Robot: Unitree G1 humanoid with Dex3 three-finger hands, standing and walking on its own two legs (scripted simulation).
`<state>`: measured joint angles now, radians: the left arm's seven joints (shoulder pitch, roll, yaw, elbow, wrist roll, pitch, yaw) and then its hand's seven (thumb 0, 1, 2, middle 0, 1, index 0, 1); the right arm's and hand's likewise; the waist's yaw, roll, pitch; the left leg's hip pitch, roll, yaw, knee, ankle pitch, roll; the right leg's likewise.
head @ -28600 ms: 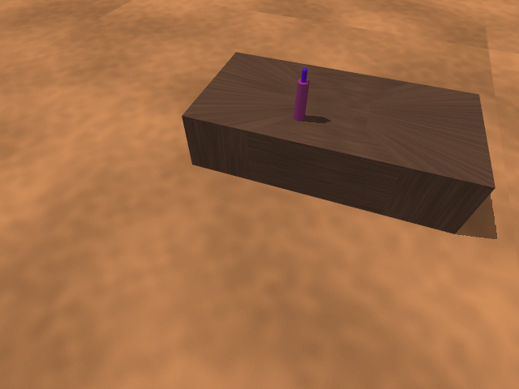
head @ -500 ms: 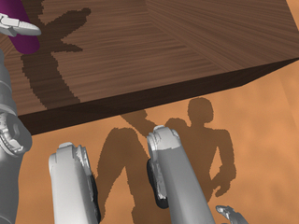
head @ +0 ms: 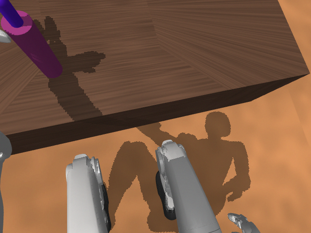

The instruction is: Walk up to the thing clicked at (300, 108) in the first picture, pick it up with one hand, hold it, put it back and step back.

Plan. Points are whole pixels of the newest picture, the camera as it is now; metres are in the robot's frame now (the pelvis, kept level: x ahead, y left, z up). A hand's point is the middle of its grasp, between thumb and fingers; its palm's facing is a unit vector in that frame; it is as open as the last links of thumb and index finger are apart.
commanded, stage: rise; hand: left
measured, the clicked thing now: (32, 43) +0.55 +0.20 -0.01
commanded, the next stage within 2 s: home in 0.04 s
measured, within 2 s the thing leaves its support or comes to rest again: neither
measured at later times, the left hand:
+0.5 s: hand out of the picture +0.51 +0.33 +0.17, palm faces +0.29 -0.88 -0.38, open 17.1 cm
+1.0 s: hand out of the picture +0.29 +0.24 +0.19, palm faces +0.24 -0.92 -0.31, open 17.1 cm
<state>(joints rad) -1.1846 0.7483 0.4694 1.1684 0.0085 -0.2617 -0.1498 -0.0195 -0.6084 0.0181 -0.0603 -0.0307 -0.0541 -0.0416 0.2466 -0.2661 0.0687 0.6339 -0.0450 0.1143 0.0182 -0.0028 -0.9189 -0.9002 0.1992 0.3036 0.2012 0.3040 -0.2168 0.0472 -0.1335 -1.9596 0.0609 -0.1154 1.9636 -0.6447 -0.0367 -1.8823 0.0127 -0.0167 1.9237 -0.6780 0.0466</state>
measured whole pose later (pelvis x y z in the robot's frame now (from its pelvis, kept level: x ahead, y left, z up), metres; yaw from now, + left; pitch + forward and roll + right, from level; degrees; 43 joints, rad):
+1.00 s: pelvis +0.06 +0.01 +0.26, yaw +5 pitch +9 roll -2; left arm 0.05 0.24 0.06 0.52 -0.03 0.05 0.15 -0.01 -0.47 0.09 -0.07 -0.06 -0.06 -0.07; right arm 0.21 -0.21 0.02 0.56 0.03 0.05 -0.12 0.00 -0.90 -0.90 0.20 0.31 0.20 0.31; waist -0.02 0.03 -0.10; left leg -0.65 0.06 -0.02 0.89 -0.41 -0.03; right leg -0.58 -0.02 -0.01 0.84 -0.42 0.04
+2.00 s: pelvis +0.06 +0.00 +0.30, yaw +6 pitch -3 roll +0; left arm 0.26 0.33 0.01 0.91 0.04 0.01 0.03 -0.01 -0.53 0.05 -0.06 -0.05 -0.06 -0.05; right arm 0.24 -0.32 -0.04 0.92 -0.04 0.03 -0.01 0.01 -0.90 -0.90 0.20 0.30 0.20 0.31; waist 0.01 0.05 0.03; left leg -0.25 0.03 -0.02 0.56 -0.26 -0.03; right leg -0.20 -0.05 -0.03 0.57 -0.31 0.03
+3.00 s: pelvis +0.06 +0.00 +0.31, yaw +7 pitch -4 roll +0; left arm 0.15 0.33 0.01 1.16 0.02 0.01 0.01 0.00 -0.56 0.03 -0.06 -0.04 -0.05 -0.05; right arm 0.16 -0.35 0.00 1.12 -0.02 0.01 -0.01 0.00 -0.90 -0.90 0.20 0.30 0.20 0.31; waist 0.01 0.04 0.05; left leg -0.16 0.03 -0.02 0.38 -0.16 -0.03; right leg -0.11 -0.05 -0.03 0.38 -0.21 0.03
